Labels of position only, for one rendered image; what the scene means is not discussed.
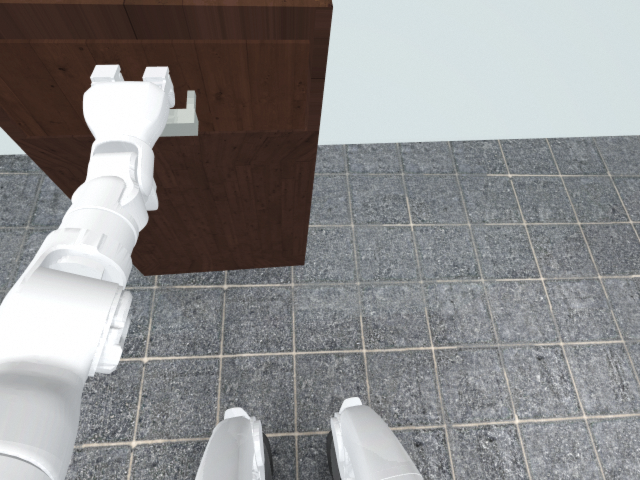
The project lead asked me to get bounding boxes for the left robot forearm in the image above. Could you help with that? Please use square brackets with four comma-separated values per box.
[0, 134, 154, 345]

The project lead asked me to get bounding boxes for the drawer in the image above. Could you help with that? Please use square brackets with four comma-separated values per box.
[0, 39, 310, 136]

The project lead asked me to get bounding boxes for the handle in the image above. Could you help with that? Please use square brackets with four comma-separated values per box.
[160, 90, 199, 137]

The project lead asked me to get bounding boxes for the robot left upper arm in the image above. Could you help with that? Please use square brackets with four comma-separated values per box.
[0, 267, 133, 480]

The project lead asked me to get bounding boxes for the left robot thigh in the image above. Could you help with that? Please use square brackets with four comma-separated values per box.
[195, 416, 265, 480]

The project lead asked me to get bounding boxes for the right robot thigh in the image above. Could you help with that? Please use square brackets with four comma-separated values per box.
[330, 405, 424, 480]

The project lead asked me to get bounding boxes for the robot thigh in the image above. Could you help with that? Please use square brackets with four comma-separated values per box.
[195, 416, 265, 480]
[330, 405, 424, 480]

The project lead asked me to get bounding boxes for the cabinet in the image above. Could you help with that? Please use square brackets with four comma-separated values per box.
[0, 0, 333, 276]

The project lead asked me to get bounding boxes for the robot left hand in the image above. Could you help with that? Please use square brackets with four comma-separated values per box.
[83, 65, 175, 211]

